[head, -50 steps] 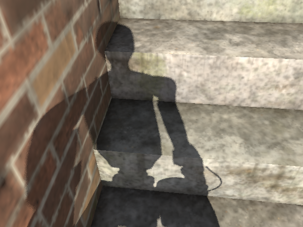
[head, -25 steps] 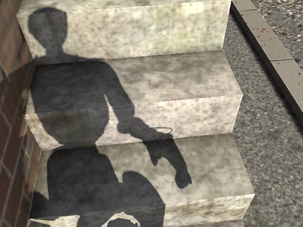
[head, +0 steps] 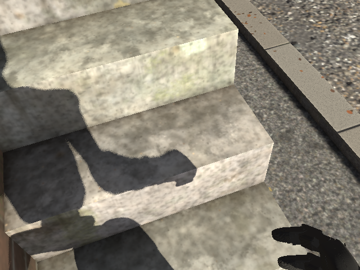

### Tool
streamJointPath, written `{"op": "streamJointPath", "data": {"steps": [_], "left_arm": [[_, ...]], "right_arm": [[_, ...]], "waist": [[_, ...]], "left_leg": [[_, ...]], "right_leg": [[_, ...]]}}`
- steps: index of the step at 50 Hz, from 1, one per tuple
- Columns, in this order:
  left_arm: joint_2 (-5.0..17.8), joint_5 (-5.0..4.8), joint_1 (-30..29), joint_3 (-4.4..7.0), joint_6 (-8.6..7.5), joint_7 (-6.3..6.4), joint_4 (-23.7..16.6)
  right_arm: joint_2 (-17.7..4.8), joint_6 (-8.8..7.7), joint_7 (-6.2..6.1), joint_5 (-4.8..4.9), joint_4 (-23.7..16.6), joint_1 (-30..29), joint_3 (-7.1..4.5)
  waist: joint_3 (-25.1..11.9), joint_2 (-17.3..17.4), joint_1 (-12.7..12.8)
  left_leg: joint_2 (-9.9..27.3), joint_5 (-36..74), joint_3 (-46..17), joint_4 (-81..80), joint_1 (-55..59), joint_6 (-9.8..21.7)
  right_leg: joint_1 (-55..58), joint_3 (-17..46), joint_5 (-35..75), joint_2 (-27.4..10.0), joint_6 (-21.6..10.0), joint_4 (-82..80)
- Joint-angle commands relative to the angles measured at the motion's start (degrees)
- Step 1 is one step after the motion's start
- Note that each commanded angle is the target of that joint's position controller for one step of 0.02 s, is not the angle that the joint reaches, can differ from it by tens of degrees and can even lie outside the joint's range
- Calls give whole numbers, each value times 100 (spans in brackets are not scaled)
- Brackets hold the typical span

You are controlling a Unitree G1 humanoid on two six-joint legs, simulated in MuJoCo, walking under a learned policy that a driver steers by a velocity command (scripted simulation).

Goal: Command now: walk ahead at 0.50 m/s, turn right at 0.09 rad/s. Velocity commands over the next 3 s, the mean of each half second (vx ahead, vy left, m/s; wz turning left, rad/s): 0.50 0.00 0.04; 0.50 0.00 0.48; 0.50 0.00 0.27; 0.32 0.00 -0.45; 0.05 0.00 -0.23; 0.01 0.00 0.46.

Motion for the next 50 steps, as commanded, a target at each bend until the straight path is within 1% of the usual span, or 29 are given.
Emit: {"op": "streamJointPath", "data": {"steps": [1,2,3,5,8,9,12,14,16,17,19,20,21,22,24,27,29,33,36,38,41,43,44,45,46,47,48,49,50], "left_arm": [[951,-202,-988,436,-14,199,-671],[971,-135,-1198,436,-111,391,-800],[746,-40,-1120,309,-165,467,-823],[347,25,-1170,125,-120,534,-1134],[425,-27,-1301,118,-1,562,-1290],[-720,437,-2543,56,209,696,-2049],[-382,97,-1682,46,492,668,-1866],[-140,-185,-2103,115,525,695,-1934],[-225,-246,-1886,184,366,730,-1834],[620,97,-2301,285,321,474,-2178],[714,25,-1758,516,208,566,-2150],[878,142,-1438,616,27,762,-1977],[1351,115,-836,718,-158,774,-1760],[1685,28,-543,993,-105,890,-1796],[1424,443,-21,930,-76,747,-1318],[411,421,-752,575,-32,763,-1312],[400,437,-428,533,-86,907,-993],[557,908,781,438,-154,845,116],[251,1074,386,261,-223,792,312],[399,841,133,179,-132,651,465],[1694,278,-552,445,-360,443,404],[1852,11,-665,631,-261,497,307],[1821,103,-248,715,-50,497,398],[1725,407,260,811,167,453,566],[1338,727,275,819,385,390,633],[271,790,241,559,546,134,322],[-27,132,-176,530,560,175,205],[-79,19,-835,526,381,493,72],[-112,91,-1346,383,324,814,-278]], "right_arm": [[-1186,-363,-165,45,426,2536,-465],[-1069,-502,-134,277,593,2026,-492],[-648,-520,-131,307,930,1790,-426],[-106,-583,-256,245,1524,1336,-226],[-121,-798,-359,158,1815,1158,-201],[-642,-849,-1071,428,2124,1265,-519],[-861,-788,-1409,482,1642,332,-526],[-741,-753,-1371,547,1583,749,-515],[-635,-685,-1241,432,1747,1486,-544],[-1158,-859,-435,-529,1241,1114,-459],[-953,-716,-1,-365,1136,454,-468],[-618,-647,-9,-297,1433,1443,-490],[-7,-620,-42,-216,1749,3199,-313],[-136,-640,71,-19,1700,2803,-364],[-305,-654,27,171,1609,1578,-502],[287,-682,54,116,1379,843,-182],[287,-563,158,295,1438,975,-114],[552,-366,302,465,1206,700,156],[219,-150,238,487,531,-465,120],[256,-2,192,600,284,-616,178],[139,297,195,375,417,842,67],[-65,267,136,254,531,1391,-69],[-83,258,105,306,552,1383,-115],[-126,331,110,347,690,1645,-179],[-362,413,38,98,1299,2844,-308],[-881,278,-39,-65,1850,3547,-405],[-436,24,92,3,2056,4084,-295],[-111,-298,139,236,2352,3895,-271],[160,-308,132,301,2518,2927,-340]], "waist": [[-395,2123,-903],[100,1856,-468],[68,1173,-178],[379,831,184],[263,763,221],[293,-357,725],[188,638,1084],[422,1264,542],[187,1391,232],[-221,1849,188],[-357,1117,760],[-745,634,550],[-2005,-349,-173],[-1241,-781,513],[29,86,705],[275,71,486],[196,-240,551],[543,-245,556],[669,-194,391],[563,-873,31],[-224,-909,-1198],[-880,-1468,-1275],[-987,-1609,-1052],[-1088,-1343,-883],[-1348,-528,-964],[-1857,1169,-422],[-1441,1219,-550],[-365,1453,-415],[-414,981,-36]], "left_leg": [[1966,-2322,-6257,-4632,2405,2048],[1694,-1960,-5372,-4175,1889,1985],[1509,-1451,-4570,-3944,1869,1920],[1349,-1209,-3865,-4221,1618,1724],[1313,-530,-3046,-4568,1543,1541],[1678,670,-3253,-4829,1567,1090],[1226,1460,-1584,-5310,718,906],[1254,2394,-1195,-5640,1510,1023],[1497,2761,-1566,-5342,2920,1177],[1440,5482,-2034,-5344,3272,1447],[1334,6798,-1849,-4029,4244,1265],[840,5811,-1512,-2891,3708,933],[451,2601,-1354,-1804,2556,402],[0,356,-1164,589,891,-85],[123,614,-1668,5101,-1205,-102],[81,1608,-1718,5677,-2226,318],[46,1512,-1403,6135,-3042,413],[154,2102,-1285,7419,-5229,930],[608,2761,-75,4604,-3881,1168],[553,2534,173,4186,-2025,1323],[-29,2038,246,2587,-657,633],[-605,1256,487,417,-722,387],[-975,1028,738,-733,-411,426],[-1158,1388,340,-1787,393,663],[-1070,1994,-1248,-2741,2046,1189],[-192,2235,-3902,-3339,3625,2087],[630,-267,-4837,-4125,3216,1439],[608,-772,-4537,-3998,2208,1433],[287,611,-3798,-4062,2245,1426]], "right_leg": [[-3426,217,713,567,161,6169],[-3713,-133,391,583,188,7042],[-3950,-187,-162,663,63,7489],[-4632,-323,-1177,682,-98,7815],[-4580,-776,-1818,290,183,6546],[-3633,-914,-1829,48,467,6161],[-1210,-1489,-1757,-80,632,2946],[-540,-1725,-1414,-191,510,862],[-427,-1870,-1377,16,330,-564],[133,-2571,-468,662,570,117],[655,-2109,-17,334,313,-2364],[1790,-1725,1128,35,161,-2470],[3852,-425,4900,-1305,-1087,-1672],[3737,782,4279,-2257,-1965,-2176],[2544,525,1257,-2417,-1425,-2488],[1799,-458,-150,-1957,-944,-2694],[2193,-928,-548,-1877,-910,-3122],[2300,-1370,-1056,-2075,-785,-3311],[589,-2172,-2012,-1573,-529,-4467],[-338,-2695,-847,-1553,-609,-5229],[913,-2744,7389,-2209,-1162,-4000],[2956,-2509,9685,-2241,-1331,-2879],[3340,-2482,10142,-2159,-1511,-2209],[2955,-2581,9890,-1883,-1470,-1120],[907,-2311,6406,-1454,-1112,1008],[-1924,-1459,1533,-279,-440,3343],[-2964,19,1574,181,-567,4452],[-3446,-58,1424,234,-417,5343],[-4094,-406,851,159,-73,5709]]}}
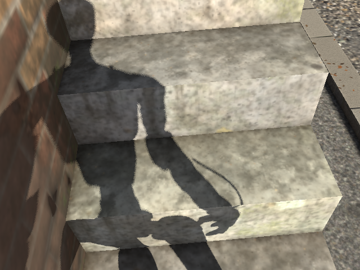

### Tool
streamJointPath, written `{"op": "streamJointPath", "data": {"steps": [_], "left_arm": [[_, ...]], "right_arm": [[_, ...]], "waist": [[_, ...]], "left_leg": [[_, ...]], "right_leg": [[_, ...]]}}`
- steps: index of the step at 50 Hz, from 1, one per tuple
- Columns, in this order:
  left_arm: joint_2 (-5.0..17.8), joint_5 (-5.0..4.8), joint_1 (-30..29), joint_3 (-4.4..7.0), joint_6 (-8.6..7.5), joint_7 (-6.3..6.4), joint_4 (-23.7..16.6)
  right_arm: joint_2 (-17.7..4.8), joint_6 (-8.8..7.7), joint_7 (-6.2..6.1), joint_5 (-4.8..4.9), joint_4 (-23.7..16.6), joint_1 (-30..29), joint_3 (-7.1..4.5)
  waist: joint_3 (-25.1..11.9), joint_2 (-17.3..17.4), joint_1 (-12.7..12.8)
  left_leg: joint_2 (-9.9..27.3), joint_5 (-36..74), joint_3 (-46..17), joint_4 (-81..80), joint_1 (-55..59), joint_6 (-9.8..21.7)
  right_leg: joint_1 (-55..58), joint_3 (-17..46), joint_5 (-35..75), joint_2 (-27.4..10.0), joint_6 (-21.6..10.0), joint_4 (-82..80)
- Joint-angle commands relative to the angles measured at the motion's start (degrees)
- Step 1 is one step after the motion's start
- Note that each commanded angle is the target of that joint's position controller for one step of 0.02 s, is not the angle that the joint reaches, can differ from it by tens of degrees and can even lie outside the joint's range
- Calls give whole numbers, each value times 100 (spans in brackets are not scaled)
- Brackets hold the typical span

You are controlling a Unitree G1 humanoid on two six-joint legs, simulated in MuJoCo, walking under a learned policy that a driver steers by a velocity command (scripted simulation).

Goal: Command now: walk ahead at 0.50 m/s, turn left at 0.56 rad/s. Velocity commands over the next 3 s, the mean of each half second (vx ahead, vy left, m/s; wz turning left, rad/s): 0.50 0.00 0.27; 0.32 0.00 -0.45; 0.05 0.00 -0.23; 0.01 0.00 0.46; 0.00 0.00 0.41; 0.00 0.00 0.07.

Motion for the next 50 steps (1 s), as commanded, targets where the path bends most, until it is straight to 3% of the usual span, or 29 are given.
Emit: {"op": "streamJointPath", "data": {"steps": [1,6,11,12,15,16,18,20,22,23,24,25,26,27,28,29,32,35,36,37,38,39,40,41,42,43,45,48,50], "left_arm": [[-8,-71,-736,-84,-188,510,-976],[93,-375,-1430,-174,-297,649,-920],[-380,-266,-2188,-317,-245,559,-1391],[-232,-411,-2643,-263,-174,567,-1572],[-231,-545,-4380,-127,-173,487,-2160],[-660,-487,-4093,-240,-96,374,-2211],[-275,-409,-3782,-64,-79,188,-2312],[-386,-428,-3669,-125,138,59,-2435],[148,-381,-2570,41,265,143,-2132],[451,-358,-1856,221,231,104,-1928],[275,-436,-167,314,158,119,-1329],[79,-708,731,298,179,74,-920],[204,-465,431,346,49,124,-1130],[417,-442,-423,298,-167,87,-1151],[95,-494,-1360,150,-388,86,-1222],[-8,-653,-1670,41,-593,93,-1069],[36,-525,-1241,-67,-972,83,-947],[1163,-481,-1976,287,-900,61,-1654],[1358,-470,-1958,351,-869,49,-1823],[1126,-691,-1597,301,-805,42,-1673],[1142,-384,-1821,238,-801,134,-1964],[782,-677,-2433,138,-614,256,-1905],[5,-636,-1466,-82,-383,0,-1572],[-330,-632,180,-96,-268,-111,-1533],[216,-386,1512,40,-313,-206,-1096],[447,-475,718,51,-250,-214,-1506],[81,-336,-634,-131,-167,-15,-2057],[-611,-510,-1556,-606,-90,-2,-2533],[-780,-539,-2170,-873,-27,-34,-2878]], "right_arm": [[322,-233,98,59,918,1128,-2],[234,-396,237,-30,1637,1051,65],[499,-557,110,-144,2613,2711,214],[323,-568,167,-198,2472,2614,196],[23,-556,22,-6,2757,3682,85],[-10,-505,37,-76,3050,3865,120],[-262,-651,88,120,2590,2418,28],[-739,-860,42,18,2818,2312,41],[-1162,-854,110,199,2664,1752,-86],[-1345,-720,279,114,2539,1556,-166],[-877,-543,644,-380,2660,1758,-114],[-472,-424,866,-578,2540,1408,-31],[-975,-410,658,-55,2174,814,-353],[-764,-431,391,-108,1935,540,-295],[-542,-488,125,-227,1553,207,-211],[-227,-478,-77,-437,1308,209,-93],[-324,-467,-560,-323,426,-382,5],[-308,-599,-403,-172,-265,-389,79],[-320,-547,-390,-117,-112,232,53],[-485,-465,-508,-104,-235,329,8],[-551,-315,-460,-259,399,1933,41],[-538,-27,-373,-590,909,2802,-1],[-430,161,-318,-464,953,2422,79],[-831,51,-345,-564,814,2411,-21],[-905,-16,-241,-370,483,1759,-190],[-1006,-104,-174,-351,260,834,-320],[-399,-394,-367,-380,213,535,-130],[-444,-489,-742,-460,1056,1397,-206],[-243,-535,-801,-583,1492,1589,-168]], "waist": [[-78,610,346],[434,508,309],[436,607,197],[520,471,133],[674,822,-397],[494,1040,-192],[168,751,571],[-38,1237,786],[-247,1157,968],[-444,657,970],[-1374,-768,1364],[-1457,-2481,1540],[6,-148,1595],[860,488,1031],[711,530,557],[738,437,207],[1137,535,34],[506,653,-815],[302,618,-1025],[-6,1223,-1326],[-157,1407,-1394],[159,1503,-1808],[592,990,-928],[161,1299,-25],[-1544,1107,334],[-1310,685,271],[-540,-44,239],[292,954,170],[419,782,195]], "left_leg": [[1187,1243,-3413,-3322,2264,988],[1614,1386,-3586,-3868,1471,568],[1458,2167,-3370,-3525,3030,-68],[1355,2303,-3033,-3867,2482,-252],[1803,3695,-3365,-4572,2355,-652],[1907,4829,-3178,-4458,2824,-625],[1684,9357,-1971,-4267,1873,-1037],[2729,13306,-2371,-4405,2784,-833],[2832,15234,-1959,-3644,4984,-1327],[2554,15341,-1875,-3015,5062,-1618],[2376,11123,-2298,-621,3340,-1545],[915,2369,-1938,3856,938,-2286],[462,1979,-2152,6737,-964,-1644],[494,1856,-2093,6858,-1672,-1140],[568,784,-1875,6607,-1910,-884],[609,583,-1628,6195,-1659,-378],[1161,-36,-1033,5196,-1441,-486],[1252,1302,-54,1464,3035,-879],[1032,1931,175,260,4395,-1199],[654,742,207,-1553,4193,-1005],[856,3163,149,-3035,5203,-798],[1030,3274,6,-6051,4667,-700],[2159,5437,-766,-6214,5530,-98],[3491,11044,-1722,-3463,6797,1006],[4446,10534,-2237,-3314,7069,1514],[4321,8999,-2004,-3493,6631,1578],[3454,7340,-1054,-3973,6340,1052],[3115,6462,-710,-4443,5810,815],[3046,5552,-623,-4830,5345,587]], "right_leg": [[-3201,347,-754,774,353,3470],[-4207,-332,-1809,396,447,4821],[-6181,-488,-2573,683,11,6303],[-5614,-941,-2399,614,251,5195],[-5451,-1761,-3459,612,449,4444],[-5349,-1796,-3328,685,306,4500],[-2750,-2446,-3709,1046,7,2675],[-1772,-2232,-3554,1277,130,1442],[-1836,-2346,-4365,1723,108,-447],[-954,-2264,-4382,2034,-42,-1387],[1974,-411,-3248,1669,-642,-1958],[3073,2758,-2112,127,-2130,-3183],[1641,3392,-3516,-205,-1832,-3825],[925,2740,-4159,-35,-1512,-4036],[1041,2123,-3650,52,-1411,-4313],[770,1249,-2964,341,-1174,-4527],[81,277,-2277,567,-734,-4950],[-2278,-556,1246,1340,-706,-5380],[-2629,-579,2096,1524,-732,-5031],[-1749,-195,2580,1680,-781,-4357],[-920,-516,3696,2103,-277,-3405],[264,-494,2029,2337,-72,-2013],[-606,-544,-2017,2059,20,-93],[-2683,-207,-3764,1922,355,2955],[-2449,366,-4030,1338,747,4029],[-3010,304,-4145,1157,884,4675],[-3950,-52,-3863,1058,965,4617],[-5518,-892,-5326,601,683,6294],[-6042,-861,-5316,247,297,5271]]}}
Over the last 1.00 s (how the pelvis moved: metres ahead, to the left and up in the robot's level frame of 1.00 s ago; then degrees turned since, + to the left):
0.28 0.07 0.23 17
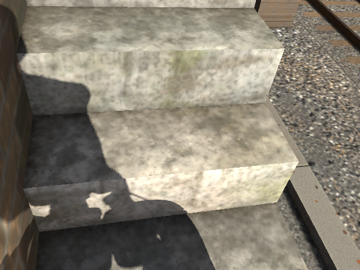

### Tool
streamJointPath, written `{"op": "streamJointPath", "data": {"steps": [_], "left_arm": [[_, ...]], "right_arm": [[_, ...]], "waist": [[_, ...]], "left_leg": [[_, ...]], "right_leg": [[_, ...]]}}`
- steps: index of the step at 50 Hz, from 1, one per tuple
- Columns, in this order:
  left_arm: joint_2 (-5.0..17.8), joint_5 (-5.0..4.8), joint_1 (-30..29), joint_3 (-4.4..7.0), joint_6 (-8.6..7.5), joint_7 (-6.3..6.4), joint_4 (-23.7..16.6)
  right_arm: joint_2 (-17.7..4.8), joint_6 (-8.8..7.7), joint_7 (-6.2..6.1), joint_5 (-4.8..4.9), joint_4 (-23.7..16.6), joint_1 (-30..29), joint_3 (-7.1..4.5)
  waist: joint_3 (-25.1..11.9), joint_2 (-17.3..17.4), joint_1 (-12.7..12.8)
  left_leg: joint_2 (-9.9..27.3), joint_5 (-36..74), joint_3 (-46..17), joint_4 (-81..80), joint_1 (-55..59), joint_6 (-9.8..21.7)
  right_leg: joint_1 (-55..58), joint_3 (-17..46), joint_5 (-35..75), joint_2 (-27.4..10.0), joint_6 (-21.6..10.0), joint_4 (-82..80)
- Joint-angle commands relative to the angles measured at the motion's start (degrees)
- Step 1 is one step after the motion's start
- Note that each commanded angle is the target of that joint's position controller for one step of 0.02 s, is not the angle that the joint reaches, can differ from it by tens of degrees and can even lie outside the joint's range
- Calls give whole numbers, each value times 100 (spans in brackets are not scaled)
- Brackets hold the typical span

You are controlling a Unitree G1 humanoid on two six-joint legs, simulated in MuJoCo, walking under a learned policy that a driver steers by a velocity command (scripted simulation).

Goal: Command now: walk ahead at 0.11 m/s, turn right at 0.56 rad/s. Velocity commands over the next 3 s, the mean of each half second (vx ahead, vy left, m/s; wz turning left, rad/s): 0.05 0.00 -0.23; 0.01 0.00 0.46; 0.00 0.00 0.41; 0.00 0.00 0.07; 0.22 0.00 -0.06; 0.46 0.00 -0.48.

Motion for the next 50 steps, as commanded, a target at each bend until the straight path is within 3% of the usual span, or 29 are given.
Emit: {"op": "streamJointPath", "data": {"steps": [1,2,3,4,5,8,9,10,11,12,13,14,16,17,18,19,21,23,25,36,40,41,43,45,46,47,48,49,50], "left_arm": [[-461,17,-1953,-543,-18,-66,-1308],[-521,136,-2293,-597,117,-133,-1361],[-527,261,-2734,-704,300,-317,-1626],[-635,272,-2396,-782,506,-524,-1452],[-336,72,-1299,-627,531,-529,-1202],[458,-59,7,-223,175,-231,-935],[955,-71,1586,18,-7,73,-272],[831,219,769,282,-37,99,-182],[1026,163,549,478,57,224,-361],[897,309,-341,464,111,304,-340],[1619,291,594,516,-350,139,-499],[1381,103,130,565,-496,65,34],[683,229,-324,367,-565,-37,381],[-211,316,-816,322,-241,360,663],[-230,509,-791,194,-132,455,448],[366,548,-752,233,-434,67,53],[1016,526,-843,498,-643,122,208],[1402,692,338,574,-744,314,564],[1184,669,292,376,-707,351,248],[1177,728,29,313,-823,504,-523],[695,273,-2015,158,-821,459,-1051],[689,102,-1326,205,-725,496,-719],[1300,227,-540,521,-474,611,-131],[1190,212,-38,563,-399,595,253],[707,172,536,525,-457,581,521],[189,221,1134,407,-559,677,202],[245,192,405,302,-692,718,-121],[445,196,-1137,308,-544,538,-334],[229,301,-1381,266,-500,438,-261]], "right_arm": [[-569,-193,-70,-160,176,210,-134],[-654,-200,-51,-173,391,528,-149],[-1194,-161,76,69,115,4,-323],[-1523,-191,125,201,27,-410,-298],[-1803,-371,162,247,-236,-585,-314],[-2071,-536,122,258,-656,-1220,-286],[-1937,-503,263,7,-935,-1222,-275],[-1052,-388,-121,948,-1212,-1315,-208],[-764,-219,-314,1052,-1124,-1121,-167],[-401,-81,-494,1007,-1379,-1212,-95],[-1575,-331,225,402,-1612,-1206,-571],[-1423,-327,442,281,-1387,-1451,-525],[-585,-166,603,187,-1439,-1023,-205],[355,12,-223,849,-1262,-1246,-2],[337,159,-579,897,-1203,-1438,49],[-530,41,346,596,-1416,-1094,-5],[-850,41,733,767,-1172,-857,-190],[-873,-68,598,721,-1333,-1257,-158],[-920,-24,416,785,-1541,-1664,-64],[-976,146,297,829,-2091,-1260,-45],[-680,119,624,626,-1778,-668,-67],[-382,115,796,623,-1730,-895,-17],[-138,202,887,637,-1985,-679,63],[-387,53,737,706,-2237,-892,-26],[-517,-55,509,630,-2236,-710,-151],[-1735,-129,273,637,-2295,-857,-438],[-2048,-131,390,557,-2172,-847,-605],[-1124,-121,506,319,-1529,131,-375],[-842,-143,573,381,-1433,272,-293]], "waist": [[517,727,36],[358,1037,28],[619,1134,277],[512,1486,613],[219,1817,876],[265,2150,1518],[-382,1007,1778],[-537,-631,1254],[-1244,-500,1076],[-1060,-382,488],[219,-531,878],[1051,-212,468],[1284,479,-237],[1034,489,-505],[1301,618,-285],[826,512,-196],[788,199,-314],[798,377,273],[609,24,518],[514,-349,403],[647,273,-410],[914,-21,-40],[1094,-649,-1],[497,-355,160],[157,-53,224],[-886,1272,910],[-828,1467,317],[-795,1031,-413],[-328,1345,-443]], "left_leg": [[1174,4025,-557,-630,574,1230],[1123,3617,-441,-976,44,1346],[1283,3578,-230,-1854,-1148,1527],[1424,5768,18,-1821,-2143,1831],[1128,8947,593,-980,-1432,1474],[1132,11916,381,192,-631,925],[747,10146,273,2164,-2097,589],[-491,1571,931,5841,-3726,-149],[-507,926,-569,9036,-3088,-298],[-517,1285,-1049,10036,-3186,-258],[-1029,722,-2017,10752,-4235,-255],[-767,768,-1907,10622,-4619,-10],[-475,732,-1591,9429,-4697,386],[-811,1557,-1362,9388,-4222,184],[-798,1328,-1092,8963,-4376,-43],[-609,637,-1707,9443,-4496,-7],[-927,590,-1488,10864,-4537,-113],[-1233,671,-1625,11457,-5944,-8],[-1292,786,-1837,11740,-6700,-131],[-997,792,-1332,10105,-5774,-552],[-116,1301,-613,5421,-3312,-740],[-174,486,-111,3742,-3132,-726],[-250,1064,-188,2209,-2594,-354],[-590,2586,9,220,-2373,192],[-561,3636,-579,-164,-1858,709],[483,7015,-2302,1039,-422,2164],[1064,6333,-3081,854,723,2760],[1000,3537,-3167,688,503,2037],[843,2818,-3377,606,369,1676]], "right_leg": [[-2175,-241,397,-872,-286,-1921],[-1543,-435,1222,-1042,-286,-2280],[-33,-856,76,-934,-168,-3174],[1608,-1623,397,-510,34,-2635],[2240,-1744,1511,-115,-17,-2537],[4185,-1780,2138,640,-501,-5961],[6778,-487,5468,280,-927,-6808],[7522,2595,6917,-848,-1167,-8087],[6232,3353,6863,-1322,-1352,-9436],[5369,2986,4984,-1340,-1419,-9785],[3991,3817,2398,-1623,-1666,-10364],[3197,2914,1270,-1508,-1373,-10231],[2580,1681,439,-1275,-1063,-10462],[3214,890,1014,-951,-372,-10103],[3127,293,2035,-1004,-142,-10494],[3207,533,2655,-1307,-675,-10808],[3178,93,3068,-1336,-585,-10904],[4779,-2,3046,-1396,-481,-10733],[5891,-43,3767,-1536,-652,-10721],[6702,-958,6047,-1996,-1105,-10892],[5301,-1697,2896,-1132,-27,-10821],[5477,-1483,2077,-1055,-28,-10927],[5950,-833,2346,-2027,-518,-10701],[6841,-707,4422,-2326,-673,-9800],[6779,-1017,4781,-2040,-142,-8601],[5456,-1539,2232,-842,584,-7410],[3183,-1487,79,-78,1185,-6052],[2145,-733,-52,-252,1107,-4509],[1127,-145,264,-294,1059,-3425]]}}
Over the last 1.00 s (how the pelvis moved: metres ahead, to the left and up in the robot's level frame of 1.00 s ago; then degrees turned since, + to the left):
0.42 0.03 0.30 -11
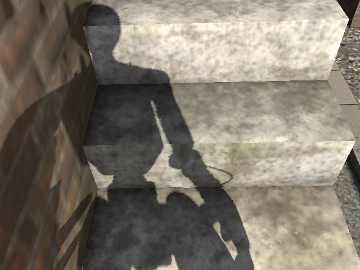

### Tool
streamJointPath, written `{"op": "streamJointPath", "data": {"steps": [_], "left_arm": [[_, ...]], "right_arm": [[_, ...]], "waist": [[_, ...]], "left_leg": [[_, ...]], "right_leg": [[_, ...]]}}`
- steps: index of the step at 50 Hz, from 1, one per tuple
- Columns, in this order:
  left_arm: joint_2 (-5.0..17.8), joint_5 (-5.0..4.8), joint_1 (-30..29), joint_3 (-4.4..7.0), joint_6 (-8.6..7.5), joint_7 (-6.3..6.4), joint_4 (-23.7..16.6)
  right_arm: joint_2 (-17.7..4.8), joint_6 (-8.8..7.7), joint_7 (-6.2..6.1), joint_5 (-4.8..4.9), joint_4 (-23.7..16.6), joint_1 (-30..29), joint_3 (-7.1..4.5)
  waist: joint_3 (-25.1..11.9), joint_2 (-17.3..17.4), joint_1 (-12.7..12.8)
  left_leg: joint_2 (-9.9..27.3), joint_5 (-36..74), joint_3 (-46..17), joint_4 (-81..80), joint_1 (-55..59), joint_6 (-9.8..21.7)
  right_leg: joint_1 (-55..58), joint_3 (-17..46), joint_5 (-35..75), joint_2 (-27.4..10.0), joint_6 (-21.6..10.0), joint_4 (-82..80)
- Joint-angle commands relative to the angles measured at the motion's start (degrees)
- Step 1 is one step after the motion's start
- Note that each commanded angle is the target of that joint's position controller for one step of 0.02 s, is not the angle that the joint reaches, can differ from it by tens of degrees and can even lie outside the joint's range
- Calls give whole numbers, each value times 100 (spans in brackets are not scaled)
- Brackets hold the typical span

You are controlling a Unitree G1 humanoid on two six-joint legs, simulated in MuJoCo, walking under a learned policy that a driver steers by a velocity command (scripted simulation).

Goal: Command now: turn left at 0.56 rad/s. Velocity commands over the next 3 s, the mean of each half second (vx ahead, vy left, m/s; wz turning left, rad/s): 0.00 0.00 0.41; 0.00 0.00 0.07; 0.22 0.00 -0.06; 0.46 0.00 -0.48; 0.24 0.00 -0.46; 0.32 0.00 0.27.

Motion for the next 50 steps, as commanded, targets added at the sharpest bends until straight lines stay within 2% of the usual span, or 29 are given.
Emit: {"op": "streamJointPath", "data": {"steps": [1,2,3,5,6,7,9,11,12,13,14,15,16,17,18,19,20,21,22,23,24,25,26,27,29,34,42,46,50], "left_arm": [[362,57,-798,74,-18,-38,-316],[406,-49,-641,82,-38,36,-352],[515,-143,-522,97,-77,142,-418],[685,-127,-342,155,-57,279,-423],[655,-159,-228,221,-72,336,-430],[701,-126,-190,236,-43,346,-344],[631,-66,-91,200,78,314,-384],[445,36,-5,130,155,178,-424],[244,-30,165,107,112,150,-413],[59,-119,162,28,122,109,-282],[-233,-169,404,-87,135,-42,-55],[-372,-198,450,-130,140,-230,144],[-332,-200,182,-137,128,-314,182],[-112,-203,356,-80,4,-279,161],[488,-160,141,22,-133,-225,118],[650,-165,-94,130,-101,-288,151],[251,-221,-288,49,-73,-408,92],[-78,-167,-453,-23,-24,-485,-4],[-215,-151,-269,-51,33,-548,24],[-109,-107,-90,-34,90,-534,190],[28,-108,97,17,115,-519,311],[32,-92,207,23,111,-508,390],[-34,-113,431,24,88,-538,425],[-48,-124,377,57,68,-538,383],[-206,-103,422,54,64,-579,352],[-205,-73,871,78,9,-633,608],[-207,-76,1121,132,116,-684,879],[-228,-74,1262,118,190,-574,1001],[-199,-93,1408,95,210,-539,1174]], "right_arm": [[-665,-109,90,32,10,572,-229],[-667,-105,125,113,-192,-10,-223],[-790,-106,109,126,-357,-315,-246],[-747,-127,80,97,-463,-536,-225],[-667,-129,103,76,-509,-772,-186],[-688,-142,93,90,-464,-673,-195],[-699,-201,83,198,-420,-657,-175],[-581,-205,-44,311,-567,-975,-140],[-475,-300,-77,419,-853,-1609,-57],[-413,-321,-142,449,-874,-1827,-38],[-297,-296,-76,491,-719,-1846,28],[-163,-205,42,635,-454,-1736,93],[-129,-90,211,738,-209,-1317,104],[-383,-123,287,606,-114,-894,-2],[-434,-109,191,296,-103,-402,-113],[-284,-117,110,186,-182,-688,-53],[-123,-112,49,100,-215,-1205,9],[-60,-134,-18,115,-216,-1570,44],[-101,-148,-43,155,-166,-1763,61],[-125,-102,-77,207,-125,-1647,46],[-122,-99,-115,207,-109,-1643,55],[-111,-91,-138,181,-90,-1705,65],[-132,-114,-161,166,-41,-1654,50],[-38,-116,-165,142,-82,-1875,79],[-27,-77,-183,151,30,-1796,99],[-83,6,-261,135,375,-1572,61],[-151,4,-245,143,817,-1269,40],[-188,-79,-215,167,930,-1295,46],[-224,-102,-193,151,1077,-1194,58]], "waist": [[-308,603,-231],[-280,219,94],[-348,135,234],[-528,99,288],[-371,263,345],[-502,442,246],[-652,297,173],[-745,106,242],[-646,54,585],[-481,240,579],[-462,227,630],[-340,-109,651],[-200,-28,484],[-666,401,279],[-873,-119,-270],[-596,-286,-224],[-170,-181,-102],[179,-275,73],[189,-344,256],[310,-176,274],[330,-185,245],[325,-265,293],[212,-231,325],[240,-232,285],[304,-355,342],[448,-389,375],[675,-243,370],[730,-104,374],[724,-75,319]], "left_leg": [[1509,3227,-2472,-1045,1875,1398],[1525,3985,-2117,-1004,1072,1404],[1507,4513,-1985,-969,377,1513],[1542,4654,-2077,-937,99,1573],[1398,4534,-1896,-897,27,1456],[1438,4418,-2212,-897,-8,1492],[1563,4166,-2445,-828,175,1461],[1358,3941,-2243,-598,222,1127],[983,3793,-1709,-575,-79,800],[917,4045,-1755,-446,-333,712],[945,3895,-1797,-341,-485,636],[776,3054,-1809,-316,-548,510],[587,2304,-1857,-369,-172,362],[453,2348,-1659,-221,391,244],[83,2341,-1029,83,467,27],[-58,1589,-693,126,567,-194],[-40,976,-650,-11,357,-306],[-24,752,-707,-134,-159,-392],[-6,547,-747,-244,-373,-427],[-26,651,-705,-264,-504,-336],[12,686,-696,-354,-403,-371],[15,702,-727,-400,-393,-375],[51,726,-722,-481,-230,-414],[68,768,-695,-459,-320,-404],[87,781,-754,-589,-500,-414],[74,918,-715,-854,-525,-349],[39,644,-730,-1201,-381,-310],[21,394,-782,-1327,-386,-297],[7,562,-742,-1313,-271,-265]], "right_leg": [[-3087,939,-460,353,234,3153],[-2479,1018,-248,300,175,3120],[-1893,1006,-262,366,127,3129],[-1551,1181,-264,431,74,2910],[-1443,1035,-185,440,119,2465],[-1431,1107,-208,490,133,2788],[-1636,1246,-125,464,234,3047],[-1404,1400,13,235,240,2040],[-636,1122,55,201,333,610],[-99,914,-183,223,452,-314],[528,845,509,178,503,-983],[1026,599,1723,327,499,-2160],[1075,541,2389,434,382,-3197],[1503,650,3392,339,46,-3071],[1762,637,4628,283,-497,-2756],[1310,621,3958,296,-682,-2888],[1100,754,3458,268,-703,-2995],[1337,756,3369,255,-603,-3040],[1623,814,3146,205,-578,-3095],[1812,836,3256,229,-678,-3277],[1807,857,2991,212,-703,-3366],[1863,774,2765,262,-688,-3415],[1890,821,2570,284,-699,-3482],[1958,800,2554,335,-704,-3470],[2108,729,2406,328,-717,-3482],[2222,612,2112,385,-732,-3557],[2051,407,1314,517,-639,-3656],[2018,311,1113,606,-580,-3649],[2006,294,1280,628,-579,-3679]]}}
Over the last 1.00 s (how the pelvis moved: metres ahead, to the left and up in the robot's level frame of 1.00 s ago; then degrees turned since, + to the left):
0.18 0.00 0.17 14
